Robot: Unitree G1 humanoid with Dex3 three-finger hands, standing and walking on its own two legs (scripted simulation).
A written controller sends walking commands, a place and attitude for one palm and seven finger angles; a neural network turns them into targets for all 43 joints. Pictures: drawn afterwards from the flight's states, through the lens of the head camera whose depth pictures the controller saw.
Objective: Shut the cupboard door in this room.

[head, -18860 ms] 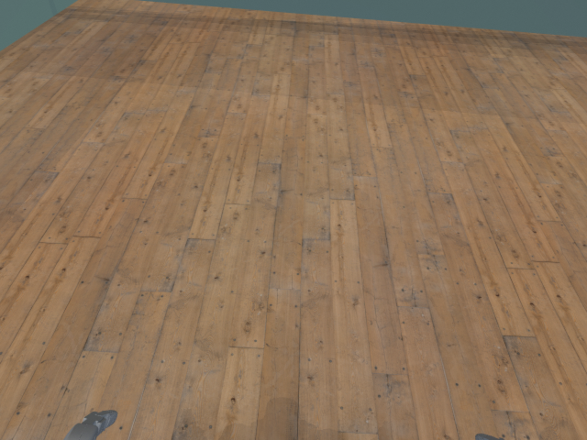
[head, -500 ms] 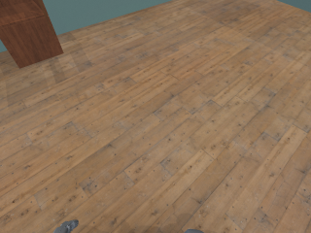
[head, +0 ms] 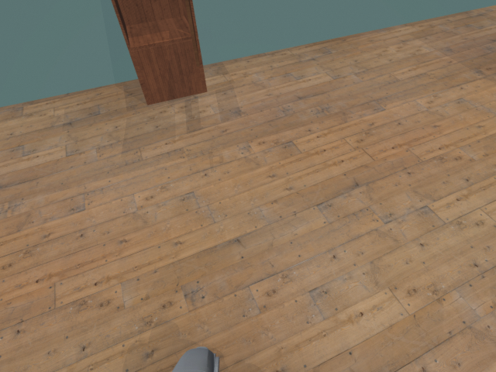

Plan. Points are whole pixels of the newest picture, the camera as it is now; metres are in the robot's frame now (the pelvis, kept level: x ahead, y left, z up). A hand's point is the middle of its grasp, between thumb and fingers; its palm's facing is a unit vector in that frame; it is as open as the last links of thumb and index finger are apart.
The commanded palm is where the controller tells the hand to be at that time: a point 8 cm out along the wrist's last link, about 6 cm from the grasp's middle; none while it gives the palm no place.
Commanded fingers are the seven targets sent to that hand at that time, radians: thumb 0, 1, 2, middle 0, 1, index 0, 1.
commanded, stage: turn or walk to find it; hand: left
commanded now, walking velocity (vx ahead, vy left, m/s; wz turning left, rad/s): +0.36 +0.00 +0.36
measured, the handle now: out of the picture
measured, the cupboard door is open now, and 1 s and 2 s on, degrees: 80 80 80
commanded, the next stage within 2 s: stand and wait in 1.86 s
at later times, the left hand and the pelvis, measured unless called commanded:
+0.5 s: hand (128, 312) +0.25 +0.29 -0.17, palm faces +0.17 -0.97 -0.18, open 7.3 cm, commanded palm none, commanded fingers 0.00 0.90 0.90 -0.20 -0.30 -0.20 -0.30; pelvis +0.19 +0.09 +0.00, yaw +8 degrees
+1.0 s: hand (167, 266) +0.36 +0.23 -0.17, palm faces +0.25 -0.94 -0.23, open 7.2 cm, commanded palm none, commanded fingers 0.00 0.90 0.90 -0.20 -0.30 -0.20 -0.30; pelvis +0.41 +0.05 +0.00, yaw +11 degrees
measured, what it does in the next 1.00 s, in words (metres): walks ahead: left foot, then right foot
